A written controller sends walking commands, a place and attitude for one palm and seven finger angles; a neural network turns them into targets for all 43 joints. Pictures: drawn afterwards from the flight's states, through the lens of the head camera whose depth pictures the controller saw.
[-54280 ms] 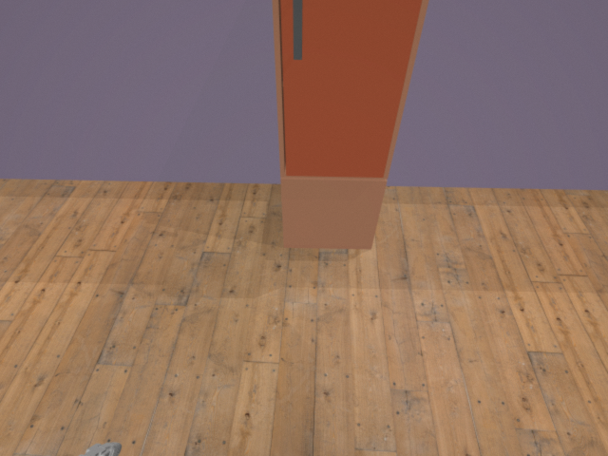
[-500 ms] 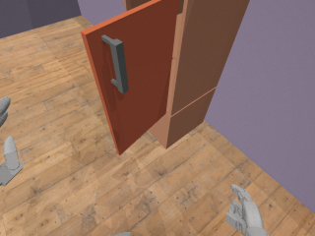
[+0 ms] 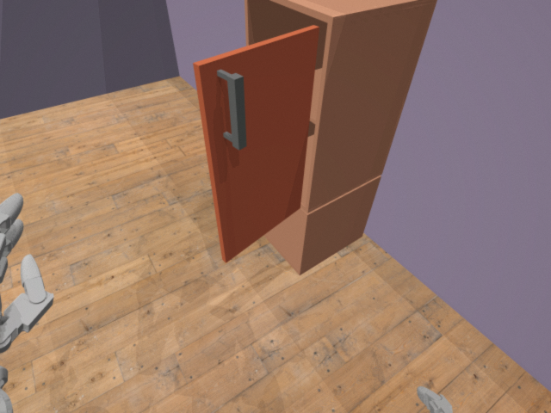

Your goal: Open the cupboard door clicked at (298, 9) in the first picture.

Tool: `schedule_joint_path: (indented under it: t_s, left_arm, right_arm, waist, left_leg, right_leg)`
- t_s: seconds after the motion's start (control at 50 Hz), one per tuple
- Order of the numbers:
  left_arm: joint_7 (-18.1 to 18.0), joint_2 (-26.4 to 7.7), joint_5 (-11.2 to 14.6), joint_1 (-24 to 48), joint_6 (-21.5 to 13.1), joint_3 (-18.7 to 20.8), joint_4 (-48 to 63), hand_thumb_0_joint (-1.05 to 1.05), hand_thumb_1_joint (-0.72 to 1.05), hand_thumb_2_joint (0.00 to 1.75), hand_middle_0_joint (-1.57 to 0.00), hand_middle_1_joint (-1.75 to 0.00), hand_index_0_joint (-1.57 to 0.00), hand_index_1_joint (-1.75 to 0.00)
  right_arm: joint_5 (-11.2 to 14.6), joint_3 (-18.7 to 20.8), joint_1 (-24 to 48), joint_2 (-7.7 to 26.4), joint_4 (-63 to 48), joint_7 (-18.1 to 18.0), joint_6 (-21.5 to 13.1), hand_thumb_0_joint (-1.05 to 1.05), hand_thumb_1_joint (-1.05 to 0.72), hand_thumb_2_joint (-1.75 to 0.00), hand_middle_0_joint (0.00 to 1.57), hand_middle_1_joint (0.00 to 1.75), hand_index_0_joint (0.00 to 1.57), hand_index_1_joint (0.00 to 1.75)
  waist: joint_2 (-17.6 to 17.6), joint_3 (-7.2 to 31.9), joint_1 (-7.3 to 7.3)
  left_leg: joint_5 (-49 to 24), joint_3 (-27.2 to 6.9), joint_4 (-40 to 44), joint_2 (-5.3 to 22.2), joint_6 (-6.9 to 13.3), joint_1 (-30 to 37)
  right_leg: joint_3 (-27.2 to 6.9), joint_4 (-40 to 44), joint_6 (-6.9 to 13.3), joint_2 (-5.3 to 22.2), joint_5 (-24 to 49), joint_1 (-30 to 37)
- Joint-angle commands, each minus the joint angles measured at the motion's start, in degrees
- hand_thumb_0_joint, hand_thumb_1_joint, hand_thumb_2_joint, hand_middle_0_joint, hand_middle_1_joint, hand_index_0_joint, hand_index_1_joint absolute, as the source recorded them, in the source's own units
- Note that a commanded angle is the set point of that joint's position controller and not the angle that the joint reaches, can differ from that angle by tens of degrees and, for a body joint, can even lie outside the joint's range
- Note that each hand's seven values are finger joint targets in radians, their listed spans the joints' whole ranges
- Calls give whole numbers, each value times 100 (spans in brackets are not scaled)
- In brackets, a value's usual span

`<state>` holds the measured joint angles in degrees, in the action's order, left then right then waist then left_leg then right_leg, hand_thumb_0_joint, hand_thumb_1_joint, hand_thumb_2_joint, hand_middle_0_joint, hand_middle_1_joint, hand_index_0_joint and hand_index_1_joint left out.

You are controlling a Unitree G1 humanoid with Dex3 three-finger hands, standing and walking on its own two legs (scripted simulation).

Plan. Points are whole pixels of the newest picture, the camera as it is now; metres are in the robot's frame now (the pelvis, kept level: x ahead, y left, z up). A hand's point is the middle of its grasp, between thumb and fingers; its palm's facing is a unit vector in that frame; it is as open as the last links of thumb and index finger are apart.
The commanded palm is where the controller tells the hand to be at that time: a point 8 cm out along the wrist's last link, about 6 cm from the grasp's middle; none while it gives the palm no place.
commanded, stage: stop stepping back and stand still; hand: left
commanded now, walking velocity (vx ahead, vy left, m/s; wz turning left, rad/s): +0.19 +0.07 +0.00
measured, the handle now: (231, 110) +0.63 +0.14 +0.15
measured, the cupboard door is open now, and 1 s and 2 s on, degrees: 100 100 100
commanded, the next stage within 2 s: let the arm hang, fingers relaxed in 0.32 s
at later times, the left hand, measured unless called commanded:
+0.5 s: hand (47, 340) +0.19 +0.30 +0.06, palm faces +0.36 -0.80 -0.48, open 7.4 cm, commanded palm none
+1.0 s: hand out of the picture -0.04 +0.25 -0.17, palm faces +0.11 -0.96 -0.27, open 7.2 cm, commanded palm none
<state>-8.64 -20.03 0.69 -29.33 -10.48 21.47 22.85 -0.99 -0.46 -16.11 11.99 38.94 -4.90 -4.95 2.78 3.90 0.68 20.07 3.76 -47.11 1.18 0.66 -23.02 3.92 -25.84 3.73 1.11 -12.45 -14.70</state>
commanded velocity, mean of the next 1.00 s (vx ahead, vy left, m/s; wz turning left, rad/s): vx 0.03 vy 0.00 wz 0.00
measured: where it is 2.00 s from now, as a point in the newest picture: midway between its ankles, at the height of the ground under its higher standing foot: outside the picture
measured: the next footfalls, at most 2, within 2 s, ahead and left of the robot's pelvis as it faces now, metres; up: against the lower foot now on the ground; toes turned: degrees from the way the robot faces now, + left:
left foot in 0.10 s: +0.05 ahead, +0.16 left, +0.00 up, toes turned +6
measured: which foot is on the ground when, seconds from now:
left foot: up 0.00-0.08, down 0.10-1.00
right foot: down 0.00-1.00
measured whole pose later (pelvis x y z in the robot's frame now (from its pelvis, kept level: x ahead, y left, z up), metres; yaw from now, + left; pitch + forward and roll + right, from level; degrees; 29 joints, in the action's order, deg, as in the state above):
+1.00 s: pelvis +0.00 +0.04 +0.00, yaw +5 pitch -1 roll +0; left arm -1.0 -13.1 -0.5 -15.5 0.7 1.3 -65.5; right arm -1.0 0.6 -14.2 11.7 63.5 -1.2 1.0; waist -1.2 -5.0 0.6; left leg 10.4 0.4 -23.7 -0.2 0.7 -12.0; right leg 1.6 -22.7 0.9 -0.6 -11.7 -9.7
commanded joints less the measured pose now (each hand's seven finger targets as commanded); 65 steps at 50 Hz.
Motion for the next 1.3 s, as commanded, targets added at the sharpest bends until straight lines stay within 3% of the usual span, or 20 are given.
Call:
schedule_joint_path:
  t_s: [0.0,0.04,0.1,0.18,0.2,0.24,0.26,0.38,0.4,0.42,0.44,0.46,0.48,0.54,0.56,0.6,0.66,0.72,0.82,1.28]
  left_arm:
    - [-227,-1319,-17,327,-403,839,1176,0,90,90,-20,-30,-20,-30]
    - [-238,-1303,37,378,-491,864,1468,0,90,90,-20,-30,-20,-30]
    - [-208,-1479,27,393,-575,1062,1600,0,90,90,-20,-30,-20,-30]
    - [-150,-1255,-43,70,-464,940,1110,0,90,90,-20,-30,-20,-30]
    - [-137,-1305,-49,59,-478,971,1199,0,90,90,-20,-30,-20,-30]
    - [-92,-1471,20,277,-554,1076,1200,0,90,90,-20,-30,-20,-30]
    - [-64,-1321,65,276,-581,969,1153,0,90,90,-20,-30,-20,-30]
    - [-126,-1308,27,438,-626,940,1314,0,90,90,-20,-30,-20,-30]
    - [567,61,-469,704,564,-1365,-2864,0,90,90,-20,-30,-20,-30]
    - [777,148,-297,447,1017,-1286,-2940,0,90,90,-20,-30,-20,-30]
    - [797,503,-250,266,1133,-1408,-3106,0,90,90,-20,-30,-20,-30]
    - [811,504,-252,492,1168,-1482,-3212,0,90,90,-20,-30,-20,-30]
    - [842,414,-236,668,1090,-1483,-3304,0,90,90,-20,-30,-20,-30]
    - [822,121,-248,891,1038,-1564,-4631,0,90,90,-20,-30,-20,-30]
    - [798,-146,-271,801,988,-1577,-5119,0,90,90,-20,-30,-20,-30]
    - [797,-392,-227,1351,952,-1713,-5866,0,90,90,-20,-30,-20,-30]
    - [757,-152,-163,1659,911,-1846,-6777,0,90,90,-20,-30,-20,-30]
    - [709,179,-131,1445,967,-1830,-7380,0,90,90,-20,-30,-20,-30]
    - [728,115,-125,1443,962,-1901,-8101,0,90,90,-20,-30,-20,-30]
    - [733,-441,-147,2089,893,-1860,-8526,0,90,90,-20,-30,-20,-30]
  right_arm:
    - [-14,284,800,633,-1055,-141,-495,0,-90,-90,20,30,20,30]
    - [1,294,643,697,-1153,-133,-560,0,-90,-90,20,30,20,30]
    - [54,354,630,791,-1085,-41,-581,0,-90,-90,20,30,20,30]
    - [47,306,785,816,-967,-3,-618,0,-90,-90,20,30,20,30]
    - [65,340,815,811,-1021,16,-614,0,-90,-90,20,30,20,30]
    - [99,425,749,713,-1076,109,-551,0,-90,-90,20,30,20,30]
    - [112,477,648,760,-996,126,-510,0,-90,-90,20,30,20,30]
    - [21,224,872,544,-1035,33,-454,0,-90,-90,20,30,20,30]
    - [-13,452,300,993,477,616,-521,0,-90,-90,20,30,20,30]
    - [48,392,-78,866,241,656,29,0,-90,-90,20,30,20,30]
    - [-26,382,25,908,30,611,173,0,-90,-90,20,30,20,30]
    - [-117,415,201,1143,-173,549,243,0,-90,-90,20,30,20,30]
    - [-201,399,459,1236,-372,456,228,0,-90,-90,20,30,20,30]
    - [-169,268,738,1035,-91,422,250,0,-90,-90,20,30,20,30]
    - [-100,260,783,882,43,427,264,0,-90,-90,20,30,20,30]
    - [-15,239,494,620,411,426,458,0,-90,-90,20,30,20,30]
    - [-12,201,179,396,1056,425,513,0,-90,-90,20,30,20,30]
    - [-47,214,357,414,1405,380,491,0,-90,-90,20,30,20,30]
    - [-16,261,171,568,1854,351,508,0,-90,-90,20,30,20,30]
    - [-17,316,658,1133,2283,389,412,0,-90,-90,20,30,20,30]
  waist:
    - [354,-115,-68]
    - [-357,57,-148]
    - [-1935,-62,-142]
    - [-1101,-628,-70]
    - [-517,-480,-64]
    - [838,-18,-77]
    - [607,-110,-82]
    - [403,-192,-81]
    - [-294,-516,-746]
    - [-1009,-545,-442]
    - [-1591,-475,-273]
    - [-1319,-448,-272]
    - [-378,-367,-123]
    - [-261,252,139]
    - [162,311,185]
    - [1040,-126,-164]
    - [-153,-156,-336]
    - [-1358,-169,-114]
    - [-484,-435,-105]
    - [-362,-585,-86]
  left_leg:
    - [300,322,1908,-42,182,775]
    - [367,-18,2916,114,335,1195]
    - [1032,-2111,3486,1631,986,1070]
    - [219,-963,2430,1102,652,-141]
    - [-85,-501,1604,627,417,-381]
    - [920,-79,-786,-175,28,-991]
    - [771,-407,-1453,-50,-11,-958]
    - [-225,-25,1046,125,50,721]
    - [-551,-261,1270,384,53,952]
    - [-1126,-771,1616,507,178,983]
    - [-1152,-1848,2220,1329,706,389]
    - [-544,-2621,2667,1809,1127,-132]
    - [-1066,-2599,2501,1745,1208,-413]
    - [-2789,-1606,1869,992,663,-177]
    - [-2223,-982,1423,423,303,-132]
    - [-109,-377,916,-145,-50,439]
    - [-963,-450,1560,54,-37,1183]
    - [-1284,-842,2317,423,91,1077]
    - [-787,-885,2721,440,118,1085]
    - [-1182,-928,3145,524,113,1368]
  right_leg:
    - [-1570,1320,360,1257,-2641,-273]
    - [-1234,367,83,767,-1838,56]
    - [-23,-1997,-451,-142,-1500,-890]
    - [41,-487,-375,-67,-721,356]
    - [-515,84,-216,112,-381,827]
    - [-3269,1191,647,1838,-713,894]
    - [-3324,1421,669,1908,-1084,595]
    - [-1280,1013,378,1202,-390,-292]
    - [-317,-307,209,1196,318,-1118]
    - [-311,-969,-127,564,-562,-1480]
    - [-34,-1955,-395,103,-1354,-1556]
    - [-238,-2813,-417,-67,-2082,-1441]
    - [-533,-2706,-469,43,-1980,-1022]
    - [-509,-1221,-418,58,-166,348]
    - [-1062,-600,-273,408,1159,695]
    - [-2001,549,254,1294,1009,-192]
    - [-1500,348,239,907,1408,-152]
    - [-921,316,-59,391,481,237]
    - [-867,772,-48,394,-52,334]
    - [-863,894,-113,506,325,530]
